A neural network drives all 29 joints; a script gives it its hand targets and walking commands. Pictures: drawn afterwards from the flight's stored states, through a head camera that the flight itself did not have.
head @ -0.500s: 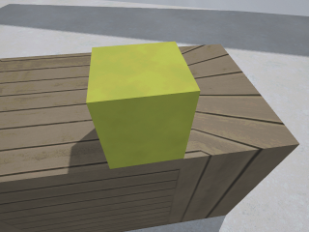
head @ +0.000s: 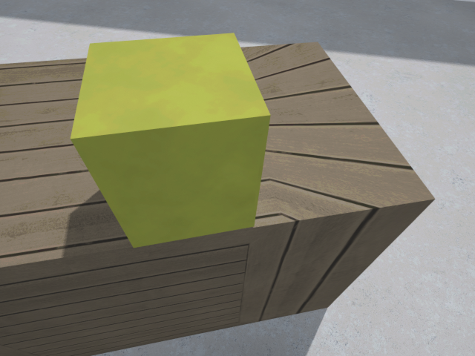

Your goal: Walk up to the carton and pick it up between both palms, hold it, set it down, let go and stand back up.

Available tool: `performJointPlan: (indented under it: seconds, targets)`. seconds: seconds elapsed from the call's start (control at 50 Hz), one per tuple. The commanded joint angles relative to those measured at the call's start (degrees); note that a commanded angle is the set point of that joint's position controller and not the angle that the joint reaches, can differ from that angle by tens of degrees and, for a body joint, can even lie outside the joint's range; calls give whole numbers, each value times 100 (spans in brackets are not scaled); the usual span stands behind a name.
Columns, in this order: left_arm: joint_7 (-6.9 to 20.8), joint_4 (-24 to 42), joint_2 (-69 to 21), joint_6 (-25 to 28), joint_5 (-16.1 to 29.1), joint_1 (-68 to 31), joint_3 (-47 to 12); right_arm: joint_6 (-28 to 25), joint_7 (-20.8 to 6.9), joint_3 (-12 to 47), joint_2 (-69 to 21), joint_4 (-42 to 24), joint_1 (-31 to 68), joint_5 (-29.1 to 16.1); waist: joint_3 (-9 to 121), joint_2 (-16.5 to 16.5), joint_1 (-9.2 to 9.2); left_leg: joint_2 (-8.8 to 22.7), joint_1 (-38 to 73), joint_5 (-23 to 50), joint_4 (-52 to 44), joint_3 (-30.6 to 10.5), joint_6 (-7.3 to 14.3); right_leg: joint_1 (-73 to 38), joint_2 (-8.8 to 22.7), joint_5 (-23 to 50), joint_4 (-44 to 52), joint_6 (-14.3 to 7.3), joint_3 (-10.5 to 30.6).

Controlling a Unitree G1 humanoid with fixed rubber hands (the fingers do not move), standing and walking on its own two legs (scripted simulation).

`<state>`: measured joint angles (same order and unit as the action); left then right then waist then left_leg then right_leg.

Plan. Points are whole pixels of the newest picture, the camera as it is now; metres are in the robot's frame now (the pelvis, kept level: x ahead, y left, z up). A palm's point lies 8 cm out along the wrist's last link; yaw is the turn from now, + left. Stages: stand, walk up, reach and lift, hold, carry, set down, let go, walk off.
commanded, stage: walk up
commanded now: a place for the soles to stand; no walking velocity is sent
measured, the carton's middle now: (181, 145) +0.42 +0.08 +0.14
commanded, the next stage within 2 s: none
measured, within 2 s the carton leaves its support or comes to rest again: neither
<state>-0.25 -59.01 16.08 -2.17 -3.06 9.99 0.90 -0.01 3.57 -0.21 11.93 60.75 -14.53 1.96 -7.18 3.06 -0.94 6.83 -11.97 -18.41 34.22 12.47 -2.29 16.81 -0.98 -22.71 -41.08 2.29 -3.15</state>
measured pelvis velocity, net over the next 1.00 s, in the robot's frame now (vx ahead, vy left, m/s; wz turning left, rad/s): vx -0.07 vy -0.07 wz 0.09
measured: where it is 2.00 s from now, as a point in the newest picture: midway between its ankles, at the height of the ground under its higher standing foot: outside the picture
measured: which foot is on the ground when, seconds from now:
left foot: down 0.00-0.04, up 0.06-0.30, down 0.32-0.60, up 0.62-0.94, down 0.96-1.00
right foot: down 0.00-0.30, up 0.32-0.54, down 0.56-0.98, up 1.00-1.00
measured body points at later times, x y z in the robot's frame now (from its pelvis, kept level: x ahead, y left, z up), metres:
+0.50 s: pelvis -0.02 -0.10 +0.00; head -0.01 -0.10 +0.44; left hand +0.03 +0.15 -0.15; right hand +0.00 -0.36 -0.15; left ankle +0.01 +0.03 -0.72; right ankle -0.03 -0.27 -0.66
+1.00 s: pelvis -0.07 -0.07 -0.04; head -0.04 -0.06 +0.41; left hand -0.03 +0.21 -0.16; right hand +0.09 -0.31 -0.16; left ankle -0.05 +0.09 -0.72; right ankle -0.02 -0.30 -0.72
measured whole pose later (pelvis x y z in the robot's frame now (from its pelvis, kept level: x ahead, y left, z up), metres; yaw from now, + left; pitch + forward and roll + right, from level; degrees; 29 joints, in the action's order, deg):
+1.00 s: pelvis -0.07 -0.07 -0.04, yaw +5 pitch -4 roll +2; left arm -3.5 -44.1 14.4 0.2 -4.2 14.9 4.4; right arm 4.4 -2.9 -2.8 14.3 46.6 -6.5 1.3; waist -9.2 2.5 2.4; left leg 3.0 -22.8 -23.6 51.7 0.4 -3.3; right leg 24.2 10.3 -26.0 -52.8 4.1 8.4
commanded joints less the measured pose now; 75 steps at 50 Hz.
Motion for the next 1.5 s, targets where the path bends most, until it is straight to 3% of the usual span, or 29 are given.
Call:
performJointPlan:
  seconds: [0.0, 0.04, 0.16, 0.2, 0.24, 0.26, 0.28, 0.3, 0.36, 0.44, 0.5, 0.52, 0.54, 0.58, 0.6, 0.66, 0.74, 0.86, 0.9, 0.92, 0.94, 0.98, 1.02, 1.14, 1.18, 1.22, 1.26, 1.3, 1.48]
  targets:
    - [2, 283, 1164, 129, 210, 819, 363, 37, -60, -76, 580, -616, 265, 29, 676, 922, 501, -252, -1278, -499, 1039, -195, 208, -1222, 1498, 3443, 2362, -404, 2119]
    - [-102, 261, 1133, 29, 254, 823, 386, 203, 32, -136, 646, -597, 68, 8, 425, 462, 404, -487, -1639, -2074, 1993, -836, 291, -1332, 1647, 3223, 2528, -504, 2280]
    - [-304, 842, 615, -207, 224, 313, 324, 138, 122, -185, 670, -351, -613, -133, 788, 720, 96, -451, -1073, -738, 1775, -1110, 429, -1841, 835, 4318, 2460, 875, 758]
    - [-313, 1190, 615, -293, 215, -482, 341, 84, 186, -267, 881, -277, -1369, -86, 630, 768, -423, -510, -245, -964, 812, -502, 467, -1168, 643, 4959, 2570, 1634, 454]
    - [-276, 1473, 934, -361, 257, -1412, 523, 5, 249, -453, 931, 87, -2784, -169, 370, 646, -1416, -366, 1593, -651, -1090, -234, 1180, 628, 216, 5366, 928, 2968, -81]
    - [-189, 1330, 881, -405, 294, -1211, 593, -65, 273, -563, 964, 307, -3038, -290, 617, -1712, -1652, 499, 2018, 942, -1881, -1201, 1896, 1505, -727, 2453, -2684, 3048, -704]
    - [-156, 1122, 553, -396, 88, 18, 487, -111, 287, -413, 635, -92, -1214, -336, 550, -2680, -565, 2068, 667, 1105, -1513, -3443, 2270, 1538, 130, -1289, -4677, 1630, 886]
    - [-183, 792, 330, -383, 16, 1113, 409, -112, 306, -313, 385, -522, 26, -356, 554, -1625, 169, 1907, -603, 224, -1573, -3394, 2078, 506, 253, -1180, -4164, 837, 1420]
    - [-47, 660, 479, -318, 147, 1184, 390, -73, 260, -351, 973, -1372, 1993, -253, -418, -2427, 903, 1155, -3560, -1776, -2657, -2274, 1358, -887, 273, -639, -3805, -89, 1155]
    - [-35, 1002, 417, 98, 277, 362, 280, 90, -39, -288, 1193, -1232, 796, -54, -617, -1266, 105, 491, -1347, -725, -1146, -1510, 1037, 650, 297, -560, -290, -201, 500]
    - [-214, 709, 422, 344, 178, 959, 430, 225, -290, -236, 1326, -1023, 94, 272, 487, 338, 70, -96, -162, 786, 1193, -858, 903, -259, -176, 1696, 1821, 88, -705]
    - [-274, 733, 468, 340, 116, 1346, 479, 264, -344, -200, 1207, -1062, 13, 342, 592, 526, 118, -132, -695, 655, 1680, -856, 787, -679, -24, 1985, 1705, 92, -228]
    - [-309, 877, 549, 336, 70, 1703, 497, 343, -403, -171, 1015, -1181, 81, 348, 513, 1095, 214, -306, -2149, -1578, 2275, -937, 538, -1169, 656, 2013, 1415, -213, 1165]
    - [-477, 1429, 1527, 303, 237, 1225, 705, 593, -454, -253, 1143, -1633, 81, 332, 389, 1782, 325, -5, -2490, -1865, 4019, -1766, -101, 604, 3415, 911, 2798, -2012, 5225]
    - [-558, 1609, 1684, 395, 179, 289, 737, 630, -469, -307, 1253, -1786, 409, 299, -71, 1556, 31, 157, -2248, -1389, 4301, -2146, -116, 1028, 3345, 634, 3213, -2033, 5396]
    - [-612, 1611, 881, 395, 90, 563, 670, 592, -458, -354, 1056, -1640, 731, 184, 494, 618, -21, -42, -3166, -1300, 4124, -2019, -319, -933, 2201, 3341, 1200, -1450, 2506]
    - [-518, 1485, 604, 533, 18, 1383, 614, 587, -550, -275, 787, -1965, 1060, 148, 906, 911, 379, -140, -2931, -1154, 3577, -1816, -306, -1424, 1615, 3186, 922, -1089, 2234]
    - [-443, 2135, 1106, 481, -173, 351, 723, 503, -667, -363, 795, -1905, 436, -171, 1195, 1371, 57, -53, -1104, -1269, 1159, -1430, -42, -114, 1682, 1852, 810, -978, 1875]
    - [-322, 2120, 937, 334, -102, 61, 578, 372, -648, -478, 886, -1366, -553, -42, 1258, 276, -499, -460, 873, 192, -12, -950, 43, 1172, 1167, 1008, -320, -756, 987]
    - [-250, 2121, 424, 268, -113, 240, 411, 286, -587, -623, 1214, -1250, -927, -8, 1224, -939, -698, -240, 1163, 890, -637, -1522, 159, 1566, 539, 241, -1773, -597, 743]
    - [-208, 2289, -168, 248, -59, 441, 156, 240, -533, -671, 1606, -1474, -657, -56, 953, -2472, -446, 887, 654, 1611, -947, -3403, 448, 2536, -46, -1949, -2747, -187, 446]
    - [-357, 2218, -10, 135, 265, 505, 186, 262, -426, -661, 1951, -1919, 447, -293, 331, -2238, -117, 1525, -1842, -2326, -2482, -5121, 1294, 1766, 249, -2243, -3111, -253, 946]
    - [-281, 1988, 182, 181, 282, 569, 247, 263, -411, -519, 1473, -1922, 862, -260, -340, -2000, 71, 993, -1886, -3191, -2297, -3893, 1109, 1619, 405, -1484, -2434, -201, 814]
    - [-138, 1705, 69, 406, 147, 668, 143, 99, -395, -302, 975, -1542, 458, -112, 242, -1360, 78, 735, -1265, -801, -1366, -3139, 1041, 347, 327, -566, -176, -233, 361]
    - [-89, 1560, -9, 499, 147, 1127, 145, 101, -415, -214, 881, -1432, 575, -58, 464, -1045, 426, 452, -1542, 31, -491, -2482, 742, -835, 308, 887, 1255, -387, 396]
    - [-119, 1533, 365, 513, 152, 1166, 224, 32, -455, -26, 347, -1472, 124, -119, 834, 243, 277, -118, -1750, 67, 651, -1904, 348, -1305, 1449, 1382, 2126, -645, 2179]
    - [-126, 1531, 542, 407, 312, 290, 208, 50, -362, -2, 290, -1315, -253, -134, 437, 570, -110, -373, -808, -1015, 573, -1340, 317, 330, 1837, -544, 2508, -1050, 2470]
    - [-58, 1484, 295, 298, 251, -162, 93, -19, -354, -18, 422, -1222, -464, -100, 57, 455, -323, -354, -5, -221, -260, -1406, 437, 1136, 1156, -1972, 2619, -860, 1481]
    - [9, 991, 167, 353, 190, 444, 12, -250, -320, -8, 706, -1086, -452, -113, 699, -328, 48, -92, -444, 1489, -758, -1866, 537, -799, 668, 1594, 1508, -630, 610]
